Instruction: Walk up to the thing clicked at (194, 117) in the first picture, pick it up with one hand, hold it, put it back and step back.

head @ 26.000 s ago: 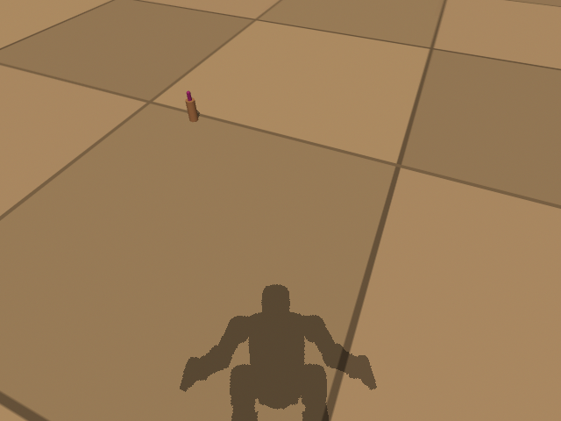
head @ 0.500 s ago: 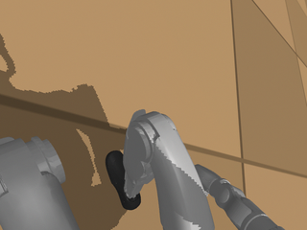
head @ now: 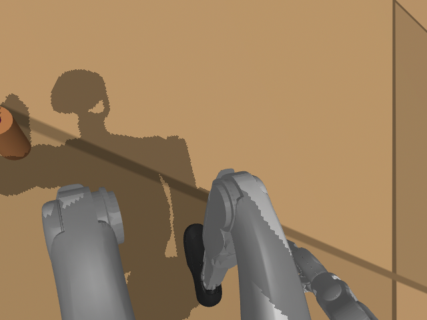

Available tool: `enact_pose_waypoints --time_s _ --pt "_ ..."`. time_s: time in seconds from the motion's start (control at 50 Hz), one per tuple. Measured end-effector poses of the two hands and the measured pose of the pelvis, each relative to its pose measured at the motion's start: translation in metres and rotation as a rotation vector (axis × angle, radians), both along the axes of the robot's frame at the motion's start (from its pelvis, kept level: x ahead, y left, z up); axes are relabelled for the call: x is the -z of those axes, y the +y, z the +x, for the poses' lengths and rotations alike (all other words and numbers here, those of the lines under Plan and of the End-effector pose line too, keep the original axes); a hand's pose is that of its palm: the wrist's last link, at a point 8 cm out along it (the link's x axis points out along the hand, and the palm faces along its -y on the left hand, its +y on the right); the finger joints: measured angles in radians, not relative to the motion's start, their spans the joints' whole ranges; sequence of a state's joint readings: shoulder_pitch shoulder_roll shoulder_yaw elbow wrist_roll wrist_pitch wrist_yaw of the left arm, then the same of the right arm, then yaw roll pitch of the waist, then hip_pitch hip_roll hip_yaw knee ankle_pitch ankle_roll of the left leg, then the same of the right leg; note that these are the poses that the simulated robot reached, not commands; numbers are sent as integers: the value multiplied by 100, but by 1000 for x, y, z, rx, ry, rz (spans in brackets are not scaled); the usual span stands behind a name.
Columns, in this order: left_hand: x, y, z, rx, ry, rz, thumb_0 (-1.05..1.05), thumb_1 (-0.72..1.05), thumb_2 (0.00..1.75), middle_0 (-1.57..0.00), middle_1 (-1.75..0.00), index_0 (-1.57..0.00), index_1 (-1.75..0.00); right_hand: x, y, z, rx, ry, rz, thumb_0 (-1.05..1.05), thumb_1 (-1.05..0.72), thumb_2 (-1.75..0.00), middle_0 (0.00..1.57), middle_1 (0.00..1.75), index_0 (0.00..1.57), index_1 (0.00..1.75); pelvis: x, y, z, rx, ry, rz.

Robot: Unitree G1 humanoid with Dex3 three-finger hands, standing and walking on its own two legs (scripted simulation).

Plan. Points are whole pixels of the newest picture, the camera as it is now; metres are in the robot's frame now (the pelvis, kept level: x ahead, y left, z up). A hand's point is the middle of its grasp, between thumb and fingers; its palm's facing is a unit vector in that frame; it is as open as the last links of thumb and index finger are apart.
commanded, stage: home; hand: left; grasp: from the side
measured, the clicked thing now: (0, 129) +0.45 +0.32 -0.21
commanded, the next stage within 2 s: none
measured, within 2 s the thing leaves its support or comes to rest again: neither
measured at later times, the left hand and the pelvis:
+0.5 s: hand out of the picture +0.28 +0.37 +0.05, palm faces +0.30 -0.81 -0.50, open 17.3 cm; pelvis +0.02 -0.01 +0.15, yaw +9 degrees
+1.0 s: hand out of the picture +0.24 +0.27 +0.27, palm faces +0.36 -0.86 -0.37, open 17.3 cm; pelvis +0.08 +0.00 +0.36, yaw +14 degrees
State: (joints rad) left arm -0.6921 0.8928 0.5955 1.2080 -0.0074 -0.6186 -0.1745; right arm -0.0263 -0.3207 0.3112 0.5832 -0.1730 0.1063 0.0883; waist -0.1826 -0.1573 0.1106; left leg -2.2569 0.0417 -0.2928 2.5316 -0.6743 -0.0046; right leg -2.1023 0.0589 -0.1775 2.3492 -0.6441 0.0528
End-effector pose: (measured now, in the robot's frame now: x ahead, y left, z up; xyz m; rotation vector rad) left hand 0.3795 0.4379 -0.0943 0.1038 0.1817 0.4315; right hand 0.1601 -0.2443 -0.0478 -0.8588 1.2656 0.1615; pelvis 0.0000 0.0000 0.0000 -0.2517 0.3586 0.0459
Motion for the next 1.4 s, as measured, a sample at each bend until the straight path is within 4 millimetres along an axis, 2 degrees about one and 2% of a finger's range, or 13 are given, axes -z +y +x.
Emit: enact_pose_waypoints --time_s 0.06,0.22,0.3,0.38,0.44,0.52,0.7,0.8,0.94,1.08,1.2,1.32,1.4 --pt "-15 12 -9 -35 58 38 -1 -56 6 -7 -7 -8 -7 -1 -1 2 50 -16 23 0 -92 -91 20 31 21 30 -6 -2 1 -10 27 13" --pt "-93 44 -51 -123 232 216 -1 -53 8 -7 -7 -7 -7 -4 -4 1 194 -7 110 1 -92 -90 20 31 21 30 -38 -4 6 -39 132 48" --pt "-125 37 -78 -135 346 259 -1 -52 8 -7 -7 -6 -7 -9 -2 6 255 -9 169 1 -91 -90 20 30 20 30 -61 -5 9 -54 182 73" --pt "-146 9 -102 -108 449 253 -1 -52 8 -6 -6 -6 -6 -25 3 21 286 -45 228 1 -90 -90 20 30 20 30 -90 -7 10 -64 208 96" --pt "-164 -17 -117 -80 494 232 -1 -52 8 -6 -6 -6 -6 -49 9 37 289 -90 265 1 -90 -90 20 30 20 30 -118 -11 12 -73 216 112" --pt "-194 -46 -134 -80 537 182 -1 -51 8 -6 -6 -6 -6 -92 16 62 273 -170 297 1 -90 -90 20 30 20 30 -159 -15 18 -89 215 129" --pt "-280 -73 -153 -156 590 108 -1 -50 8 -7 -6 -6 -6 -200 23 114 234 -372 326 1 -90 -90 20 30 20 30 -246 -17 44 -124 155 156" --pt "-319 -94 -158 -149 623 59 -1 -50 8 -6 -6 -6 -6 -251 25 125 234 -442 338 1 -90 -90 20 30 20 30 -289 -13 57 -143 100 167" --pt "-371 -124 -167 -133 645 -12 0 -50 8 -6 -6 -6 -6 -310 31 120 262 -489 342 1 -90 -90 20 30 20 30 -340 -6 75 -164 10 186" --pt "-426 -146 -176 -108 618 -34 0 -50 8 -6 -6 -6 -6 -354 42 117 284 -558 368 1 -89 -90 20 30 20 30 -378 3 88 -182 -83 204" --pt "-466 -164 -185 -71 564 -40 0 -51 8 -6 -6 -6 -6 -377 56 124 280 -637 421 2 -89 -90 20 30 20 30 -396 10 94 -189 -146 216" --pt "-482 -172 -196 -62 539 -53 0 -54 6 -6 -6 -5 -6 -391 68 136 237 -687 474 2 -89 -90 20 30 20 30 -404 10 93 -195 -182 228" --pt "-480 -173 -205 -72 555 -62 0 -55 6 -6 -5 -5 -6 -396 71 141 200 -700 490 2 -89 -90 20 30 20 30 -406 7 91 -200 -191 234"
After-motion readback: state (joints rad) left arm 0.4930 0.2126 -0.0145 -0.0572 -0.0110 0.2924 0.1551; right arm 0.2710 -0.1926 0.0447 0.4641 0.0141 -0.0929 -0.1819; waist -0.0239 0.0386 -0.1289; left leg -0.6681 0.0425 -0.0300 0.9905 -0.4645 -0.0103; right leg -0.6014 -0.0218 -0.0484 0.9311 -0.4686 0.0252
